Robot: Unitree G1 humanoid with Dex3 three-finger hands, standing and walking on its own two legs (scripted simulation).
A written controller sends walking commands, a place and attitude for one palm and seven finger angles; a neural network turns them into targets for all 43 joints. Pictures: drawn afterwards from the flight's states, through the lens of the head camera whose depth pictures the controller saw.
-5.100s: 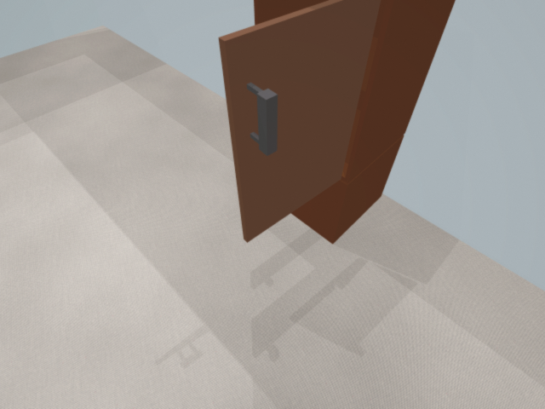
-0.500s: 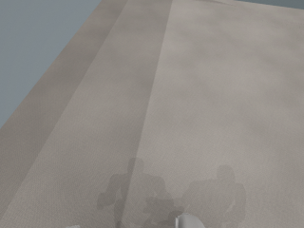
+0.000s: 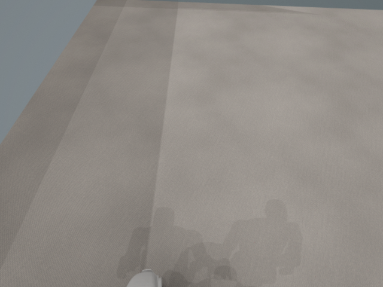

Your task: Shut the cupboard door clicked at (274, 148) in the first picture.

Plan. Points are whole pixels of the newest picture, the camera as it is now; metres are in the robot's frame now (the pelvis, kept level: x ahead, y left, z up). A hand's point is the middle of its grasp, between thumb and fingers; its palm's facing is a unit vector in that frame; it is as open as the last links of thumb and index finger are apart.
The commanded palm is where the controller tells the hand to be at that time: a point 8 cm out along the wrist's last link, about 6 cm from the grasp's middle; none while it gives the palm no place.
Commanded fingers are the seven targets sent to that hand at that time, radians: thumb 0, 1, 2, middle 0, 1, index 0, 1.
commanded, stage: walk around to get in front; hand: left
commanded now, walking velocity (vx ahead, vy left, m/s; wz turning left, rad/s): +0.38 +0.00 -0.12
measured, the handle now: out of the picture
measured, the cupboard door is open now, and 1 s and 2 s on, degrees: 84 84 84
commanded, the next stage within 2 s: walk to a spot facing it in 0.14 s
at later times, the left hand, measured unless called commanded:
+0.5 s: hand (136, 217) +0.31 +0.17 -0.17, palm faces +0.00 -0.98 -0.22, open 7.3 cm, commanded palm none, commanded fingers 0.00 0.90 0.90 -0.20 -0.30 -0.20 -0.30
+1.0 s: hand (122, 213) +0.32 +0.21 -0.17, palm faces +0.34 -0.91 -0.25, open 7.4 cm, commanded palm none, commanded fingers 0.00 0.90 0.90 -0.20 -0.30 -0.20 -0.30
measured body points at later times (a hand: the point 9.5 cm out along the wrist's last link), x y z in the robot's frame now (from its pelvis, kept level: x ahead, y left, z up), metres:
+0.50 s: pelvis +0.22 -0.02 -0.02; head +0.25 -0.03 +0.43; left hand +0.31 +0.22 -0.16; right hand +0.14 -0.24 -0.17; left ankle +0.14 +0.11 -0.72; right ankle +0.27 -0.13 -0.74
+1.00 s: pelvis +0.29 -0.02 -0.01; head +0.33 -0.01 +0.44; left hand +0.30 +0.25 -0.15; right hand +0.46 -0.24 -0.14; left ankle +0.28 +0.10 -0.74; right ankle +0.32 -0.16 -0.69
